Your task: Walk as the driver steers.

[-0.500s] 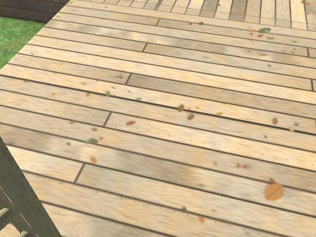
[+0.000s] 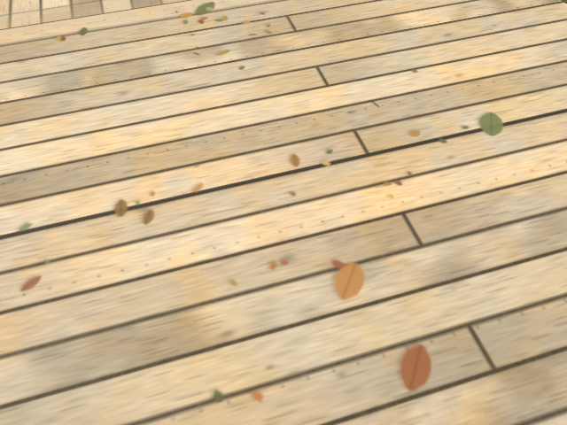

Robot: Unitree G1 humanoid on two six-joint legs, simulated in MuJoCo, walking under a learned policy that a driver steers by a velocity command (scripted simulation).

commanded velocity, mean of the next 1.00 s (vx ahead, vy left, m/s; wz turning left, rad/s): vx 0.02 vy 0.00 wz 0.12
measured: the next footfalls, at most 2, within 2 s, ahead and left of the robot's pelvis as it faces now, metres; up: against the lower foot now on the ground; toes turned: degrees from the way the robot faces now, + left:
right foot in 0.18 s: +0.11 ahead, -0.17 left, +0.00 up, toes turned -13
left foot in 0.62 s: +0.12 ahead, +0.05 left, +0.00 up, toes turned +3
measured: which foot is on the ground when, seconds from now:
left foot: down 0.00-0.18, up 0.20-0.60, down 0.62-1.00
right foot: up 0.00-0.16, down 0.18-0.64, up 0.66-1.00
